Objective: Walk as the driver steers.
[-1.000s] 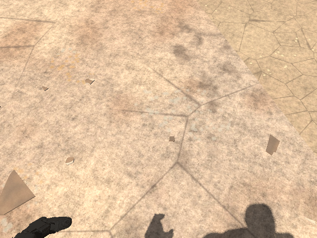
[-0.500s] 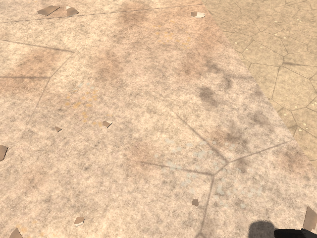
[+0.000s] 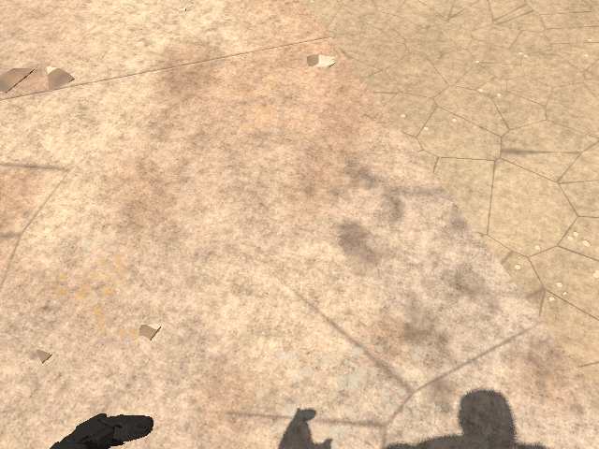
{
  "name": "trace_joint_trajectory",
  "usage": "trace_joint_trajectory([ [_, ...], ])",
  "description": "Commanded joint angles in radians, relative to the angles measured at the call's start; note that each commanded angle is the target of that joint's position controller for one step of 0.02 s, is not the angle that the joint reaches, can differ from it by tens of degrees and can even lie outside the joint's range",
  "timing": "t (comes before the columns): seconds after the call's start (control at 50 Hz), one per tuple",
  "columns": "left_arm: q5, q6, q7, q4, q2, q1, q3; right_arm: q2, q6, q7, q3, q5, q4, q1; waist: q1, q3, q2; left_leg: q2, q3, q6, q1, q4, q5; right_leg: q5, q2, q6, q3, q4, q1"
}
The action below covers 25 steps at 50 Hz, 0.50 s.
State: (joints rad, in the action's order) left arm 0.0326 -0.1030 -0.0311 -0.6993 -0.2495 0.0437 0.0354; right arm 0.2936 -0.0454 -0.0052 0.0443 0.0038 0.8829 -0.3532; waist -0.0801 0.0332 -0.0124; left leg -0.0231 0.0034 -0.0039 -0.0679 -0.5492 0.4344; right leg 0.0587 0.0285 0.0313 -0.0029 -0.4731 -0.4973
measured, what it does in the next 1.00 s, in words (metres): walks ahead, turning left: left foot, then right foot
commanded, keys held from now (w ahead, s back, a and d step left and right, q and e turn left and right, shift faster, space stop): s+q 0.24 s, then w+q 0.66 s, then w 0.10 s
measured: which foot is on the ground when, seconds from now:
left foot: up 0.00-0.38, down 0.40-0.90, up 0.92-1.00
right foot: down 0.00-0.40, up 0.42-0.88, down 0.90-1.00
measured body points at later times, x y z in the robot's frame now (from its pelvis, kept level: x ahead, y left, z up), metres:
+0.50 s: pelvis +0.02 +0.03 +0.01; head +0.01 +0.07 +0.46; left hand +0.15 +0.33 -0.10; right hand +0.10 -0.26 -0.09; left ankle -0.02 +0.11 -0.72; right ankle +0.13 -0.12 -0.67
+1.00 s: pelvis +0.22 +0.05 +0.01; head +0.25 +0.07 +0.46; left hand +0.23 +0.37 -0.09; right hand +0.40 -0.18 -0.11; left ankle +0.03 +0.10 -0.65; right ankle +0.31 -0.04 -0.73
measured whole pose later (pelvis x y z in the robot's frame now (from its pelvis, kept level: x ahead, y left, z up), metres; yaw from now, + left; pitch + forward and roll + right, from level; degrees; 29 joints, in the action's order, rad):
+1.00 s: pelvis +0.22 +0.05 +0.01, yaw +32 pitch +3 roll -2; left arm -0.01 -0.12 -0.03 -0.84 -0.28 0.10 0.07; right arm 0.29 -0.04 -0.03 0.07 0.03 0.79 -0.40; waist -0.04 -0.01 0.04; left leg -0.02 0.16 0.03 -0.31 -1.06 0.46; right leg -0.20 -0.04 0.01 -0.01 -0.46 -0.31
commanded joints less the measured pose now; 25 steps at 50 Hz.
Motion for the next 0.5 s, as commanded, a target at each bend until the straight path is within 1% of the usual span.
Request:
trace_joint_trajectory([
  [0.02,0.013,0.02,0.027,0.012,-0.2,0.314,0.054,0.071,-0.021,0.003,-0.003,0.01,-0.061,-0.128,0.15,-0.549,-0.238,-0.045,0.133,-0.058,-0.475,-0.714,0.335,1.161,0.467,0.333,0.426,-0.102,0.878],
  [0.04,-0.005,0.039,0.03,0.027,-0.183,0.257,0.049,0.152,-0.01,0.004,0.024,0.032,-0.074,-0.069,0.152,-0.486,-0.161,0.0,0.149,-0.064,-0.52,-0.776,0.31,1.015,0.415,0.299,0.33,-0.066,0.785],
  [0.06,-0.019,0.054,0.039,0.036,-0.165,0.178,0.045,0.149,0.009,-0.004,0.03,0.034,-0.088,-0.016,0.122,-0.392,-0.107,0.036,0.113,-0.073,-0.556,-0.764,0.253,0.795,0.366,0.264,0.268,-0.028,0.677],
  [0.08,-0.03,0.067,0.046,0.035,-0.135,0.109,0.035,0.135,0.038,-0.017,0.034,0.027,-0.084,0.002,0.095,-0.283,-0.078,0.061,0.092,-0.09,-0.551,-0.726,0.208,0.608,0.326,0.247,0.213,0.027,0.527],
  [0.1,-0.024,0.079,0.051,0.037,-0.124,0.051,0.03,0.126,0.075,-0.031,0.04,0.024,-0.083,-0.01,0.061,-0.219,-0.101,0.071,0.076,-0.104,-0.476,-0.704,0.165,0.461,0.291,0.231,0.153,0.082,0.372],
  [0.12,-0.007,0.088,0.052,0.033,-0.138,0.013,0.034,0.101,0.105,-0.041,0.038,0.02,-0.085,-0.037,0.036,-0.179,-0.134,0.05,0.039,-0.117,-0.402,-0.706,0.115,0.384,0.273,0.232,0.103,0.125,0.244],
  [0.14,0.004,0.092,0.054,0.035,-0.142,-0.017,0.035,0.084,0.122,-0.048,0.037,0.014,-0.09,-0.06,0.019,-0.162,-0.152,0.04,0.022,-0.123,-0.371,-0.706,0.083,0.349,0.271,0.243,0.069,0.149,0.186],
  [0.16,0.009,0.095,0.058,0.035,-0.14,-0.041,0.033,0.08,0.131,-0.052,0.04,0.01,-0.099,-0.068,0.01,-0.156,-0.157,0.038,0.014,-0.124,-0.358,-0.698,0.055,0.334,0.273,0.247,0.039,0.16,0.16],
  [0.18,0.011,0.097,0.065,0.031,-0.137,-0.054,0.032,0.079,0.134,-0.055,0.043,0.005,-0.109,-0.064,0.008,-0.162,-0.147,0.045,0.014,-0.121,-0.358,-0.676,0.023,0.313,0.282,0.249,0.025,0.163,0.161],
  [0.2,0.007,0.1,0.073,0.024,-0.136,-0.063,0.031,0.075,0.135,-0.054,0.042,0.002,-0.123,-0.049,0.01,-0.167,-0.137,0.06,0.017,-0.115,-0.361,-0.639,-0.011,0.288,0.291,0.247,0.014,0.163,0.174],
  [0.24,-0.001,0.111,0.089,0.007,-0.14,-0.08,0.031,0.068,0.134,-0.045,0.038,-0.001,-0.149,-0.015,0.018,-0.178,-0.133,0.091,0.016,-0.096,-0.332,-0.53,-0.071,0.201,0.295,0.233,-0.011,0.164,0.194],
  [0.26,-0.004,0.116,0.093,0.001,-0.153,-0.079,0.035,0.069,0.132,-0.037,0.036,0.003,-0.16,-0.002,0.028,-0.195,-0.132,0.105,0.006,-0.08,-0.305,-0.476,-0.095,0.043,0.303,0.223,-0.012,0.189,0.201],
  [0.28,-0.013,0.119,0.093,-0.006,-0.174,-0.077,0.043,0.077,0.131,-0.029,0.039,0.005,-0.17,0.008,0.033,-0.197,-0.144,0.113,-0.01,-0.06,-0.273,-0.423,-0.096,-0.133,0.312,0.208,-0.006,0.219,0.193],
  [0.32,-0.04,0.117,0.085,-0.028,-0.217,-0.058,0.062,0.109,0.131,-0.015,0.053,0.002,-0.172,0.0,0.032,-0.182,-0.167,0.098,-0.058,-0.009,-0.193,-0.32,-0.059,-0.43,0.316,0.165,0.001,0.269,0.164],
  [0.34,-0.053,0.115,0.08,-0.039,-0.224,-0.059,0.068,0.114,0.131,-0.011,0.06,0.001,-0.161,-0.024,0.016,-0.166,-0.161,0.083,-0.087,0.02,-0.144,-0.245,-0.058,-0.537,0.313,0.14,-0.006,0.272,0.143],
  [0.36,-0.063,0.115,0.077,-0.046,-0.214,-0.073,0.068,0.107,0.131,-0.009,0.065,0.0,-0.132,-0.073,-0.013,-0.147,-0.138,0.062,-0.119,0.053,-0.078,-0.152,-0.074,-0.622,0.295,0.107,-0.029,0.245,0.108],
  [0.38,-0.067,0.117,0.075,-0.051,-0.177,-0.085,0.064,0.101,0.129,-0.008,0.071,0.0,-0.09,-0.136,-0.036,-0.105,-0.066,0.039,-0.114,0.089,-0.04,-0.058,-0.033,-0.691,0.243,0.066,-0.073,0.133,0.067],
  [0.4,-0.064,0.122,0.064,-0.052,-0.113,-0.095,0.053,0.114,0.12,-0.015,0.076,-0.002,-0.052,-0.227,-0.06,-0.025,0.127,0.105,0.049,0.153,-0.028,0.125,0.136,-0.756,0.146,0.001,-0.164,-0.154,-0.047],
  [0.42,-0.057,0.122,0.047,-0.039,-0.035,-0.083,0.038,0.187,0.099,-0.021,0.074,-0.001,-0.094,-0.187,-0.004,0.071,0.322,0.326,0.524,0.273,-0.073,0.289,0.426,-0.723,0.022,-0.063,-0.146,-0.531,-0.328],
  [0.44,-0.075,0.094,0.039,0.019,-0.113,-0.198,0.059,0.237,0.056,-0.012,0.079,-0.029,-0.141,-0.108,-0.013,0.125,0.274,0.391,0.766,0.347,-0.188,0.504,0.616,-0.607,0.0,-0.032,0.055,-0.544,-0.418],
  [0.46,-0.088,0.07,0.041,0.02,-0.174,-0.196,0.077,0.236,0.022,-0.02,0.079,-0.033,-0.163,-0.005,0.035,0.16,0.229,0.383,0.711,0.297,-0.185,0.534,0.514,-0.462,0.017,-0.016,0.083,-0.541,-0.41],
  [0.48,-0.068,0.06,0.046,-0.009,-0.2,-0.151,0.09,0.207,0.008,-0.027,0.072,-0.018,-0.165,0.046,0.071,0.138,0.209,0.349,0.604,0.234,-0.159,0.494,0.355,-0.349,0.027,-0.016,0.083,-0.517,-0.375],
  [0.5,-0.041,0.055,0.052,-0.04,-0.186,-0.125,0.093,0.184,0.005,-0.028,0.065,-0.008,-0.157,0.049,0.077,0.093,0.185,0.308,0.511,0.19,-0.136,0.458,0.253,-0.284,0.031,-0.027,0.077,-0.498,-0.318],
])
